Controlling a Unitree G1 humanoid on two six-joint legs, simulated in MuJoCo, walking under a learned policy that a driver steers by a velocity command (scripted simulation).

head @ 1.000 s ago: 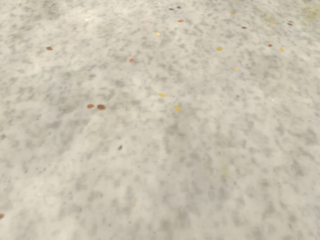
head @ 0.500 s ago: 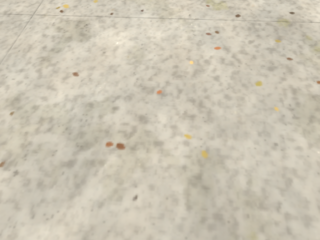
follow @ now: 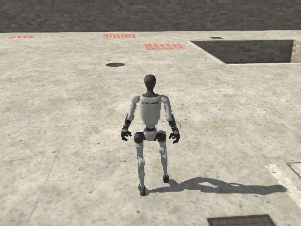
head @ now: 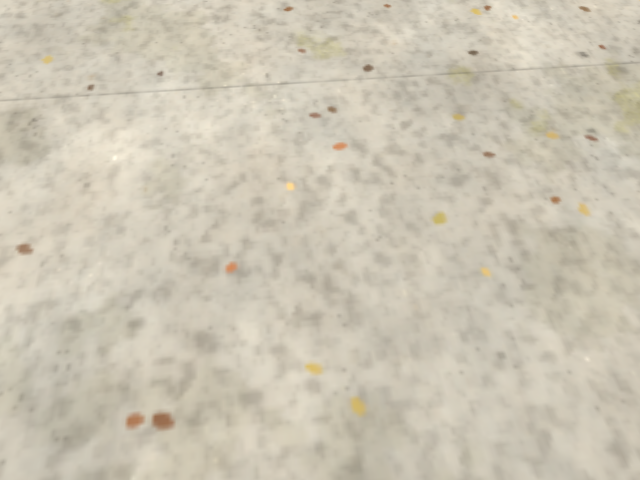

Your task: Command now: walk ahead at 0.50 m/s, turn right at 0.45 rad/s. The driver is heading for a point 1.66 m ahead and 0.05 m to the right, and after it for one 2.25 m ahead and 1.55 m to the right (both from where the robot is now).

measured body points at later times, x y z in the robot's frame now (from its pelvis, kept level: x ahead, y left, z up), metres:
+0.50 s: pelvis +0.22 -0.07 -0.01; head +0.26 -0.09 +0.44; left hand +0.38 +0.17 -0.12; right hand +0.30 -0.36 -0.14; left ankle +0.26 +0.10 -0.69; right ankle +0.27 -0.15 -0.75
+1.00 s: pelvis +0.34 -0.07 -0.01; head +0.35 -0.08 +0.44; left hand +0.42 +0.20 -0.14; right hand +0.39 -0.35 -0.14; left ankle +0.32 +0.07 -0.69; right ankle +0.27 -0.15 -0.75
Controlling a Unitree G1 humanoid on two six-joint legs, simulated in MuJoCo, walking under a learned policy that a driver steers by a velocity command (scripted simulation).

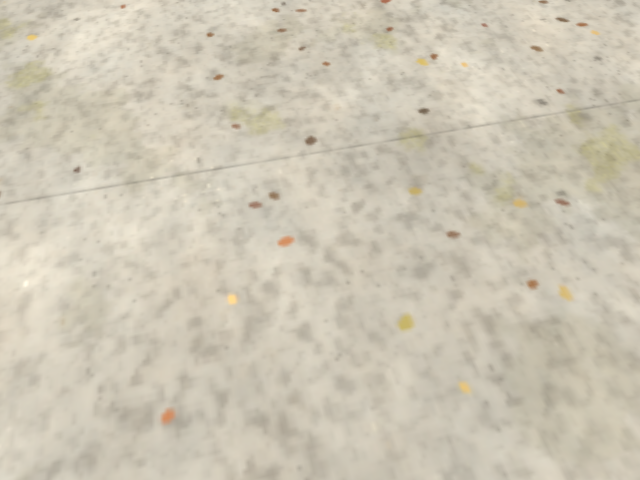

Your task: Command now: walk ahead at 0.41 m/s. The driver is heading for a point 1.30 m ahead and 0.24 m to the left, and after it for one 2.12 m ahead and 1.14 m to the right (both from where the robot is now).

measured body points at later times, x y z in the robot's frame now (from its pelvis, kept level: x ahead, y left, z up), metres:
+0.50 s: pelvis +0.24 +0.09 +0.01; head +0.25 +0.10 +0.46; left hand +0.33 +0.36 -0.12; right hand +0.30 -0.18 -0.12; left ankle +0.27 +0.16 -0.74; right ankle +0.27 -0.08 -0.66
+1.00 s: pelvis +0.52 +0.02 +0.00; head +0.55 +0.00 +0.45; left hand +0.63 +0.28 -0.12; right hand +0.57 -0.26 -0.14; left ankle +0.44 +0.17 -0.64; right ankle +0.58 -0.07 -0.74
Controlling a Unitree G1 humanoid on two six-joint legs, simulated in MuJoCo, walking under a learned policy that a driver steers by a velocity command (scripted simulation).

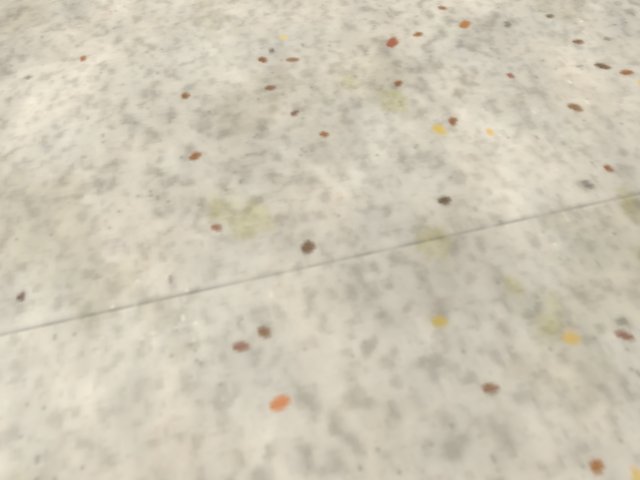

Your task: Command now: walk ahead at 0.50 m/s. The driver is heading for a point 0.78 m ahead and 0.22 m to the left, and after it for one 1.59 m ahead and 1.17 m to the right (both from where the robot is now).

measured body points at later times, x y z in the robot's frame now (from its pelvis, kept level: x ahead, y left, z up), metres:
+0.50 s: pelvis +0.29 +0.06 -0.01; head +0.32 +0.07 +0.44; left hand +0.32 +0.33 -0.15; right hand +0.43 -0.20 -0.12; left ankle +0.37 +0.15 -0.74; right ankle +0.15 -0.08 -0.64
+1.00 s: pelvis +0.58 +0.01 -0.01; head +0.61 +0.01 +0.44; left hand +0.76 +0.28 -0.11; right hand +0.57 -0.26 -0.16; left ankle +0.40 +0.14 -0.68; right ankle +0.68 -0.09 -0.74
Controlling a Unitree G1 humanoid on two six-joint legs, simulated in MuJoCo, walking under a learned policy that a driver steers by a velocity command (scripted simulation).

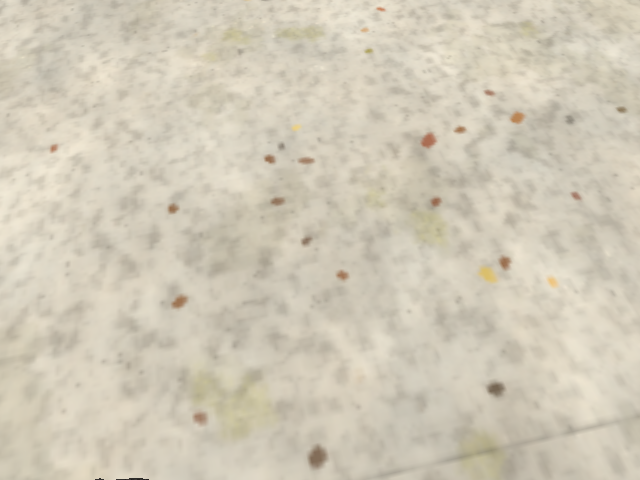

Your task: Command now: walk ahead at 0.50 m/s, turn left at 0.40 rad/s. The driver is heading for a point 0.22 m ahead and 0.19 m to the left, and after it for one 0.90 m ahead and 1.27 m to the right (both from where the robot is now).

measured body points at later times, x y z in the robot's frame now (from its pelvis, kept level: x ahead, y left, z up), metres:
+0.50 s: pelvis +0.21 +0.04 +0.00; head +0.25 +0.05 +0.45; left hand +0.23 +0.31 -0.14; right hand +0.40 -0.21 -0.10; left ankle +0.30 +0.15 -0.73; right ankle +0.11 -0.10 -0.66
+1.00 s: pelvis +0.23 +0.00 +0.02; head +0.26 -0.04 +0.47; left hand +0.40 +0.26 -0.08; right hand +0.31 -0.32 -0.11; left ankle +0.29 +0.15 -0.64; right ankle +0.23 -0.08 -0.73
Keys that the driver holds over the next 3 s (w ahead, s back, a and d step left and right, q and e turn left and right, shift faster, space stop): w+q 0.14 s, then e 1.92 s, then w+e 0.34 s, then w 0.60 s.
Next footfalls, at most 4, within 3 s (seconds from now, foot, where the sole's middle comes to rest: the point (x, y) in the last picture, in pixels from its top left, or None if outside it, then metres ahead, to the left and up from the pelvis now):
0.40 left None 0.34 0.15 -0.76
0.80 right None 0.27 -0.09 -0.76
1.26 left None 0.35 0.11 -0.76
1.68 right None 0.20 -0.12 -0.76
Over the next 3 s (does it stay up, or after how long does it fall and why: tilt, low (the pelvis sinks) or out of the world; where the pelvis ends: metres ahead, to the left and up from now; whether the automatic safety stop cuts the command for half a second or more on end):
stays up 0.32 -0.38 0.02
